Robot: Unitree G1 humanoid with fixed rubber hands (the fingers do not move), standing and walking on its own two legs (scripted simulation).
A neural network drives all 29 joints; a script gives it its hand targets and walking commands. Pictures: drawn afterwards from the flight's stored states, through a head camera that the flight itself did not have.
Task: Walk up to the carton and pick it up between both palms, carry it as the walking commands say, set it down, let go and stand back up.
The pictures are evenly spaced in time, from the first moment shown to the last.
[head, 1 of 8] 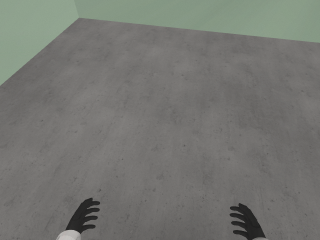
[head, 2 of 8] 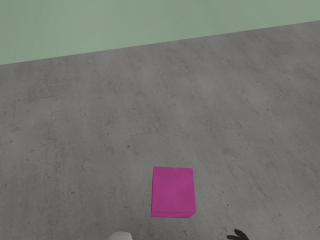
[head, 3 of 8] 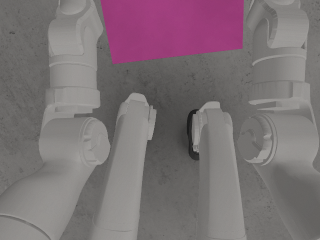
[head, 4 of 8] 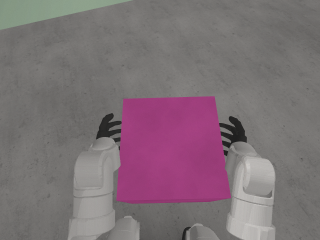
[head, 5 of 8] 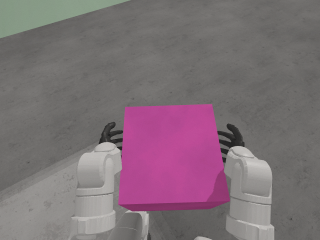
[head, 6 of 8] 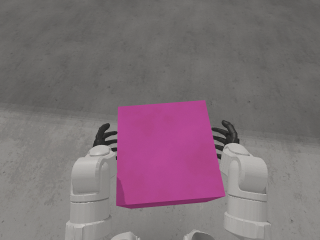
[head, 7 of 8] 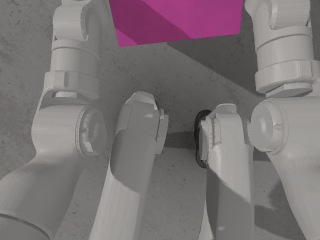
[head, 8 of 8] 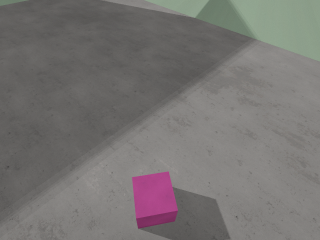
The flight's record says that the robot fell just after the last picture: no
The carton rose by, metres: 0.68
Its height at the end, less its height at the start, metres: +0.00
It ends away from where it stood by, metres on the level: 2.94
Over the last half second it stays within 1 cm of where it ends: yes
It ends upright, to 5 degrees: yes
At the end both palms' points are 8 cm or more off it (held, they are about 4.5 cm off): yes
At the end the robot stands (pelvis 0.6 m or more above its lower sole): yes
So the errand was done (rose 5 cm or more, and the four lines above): yes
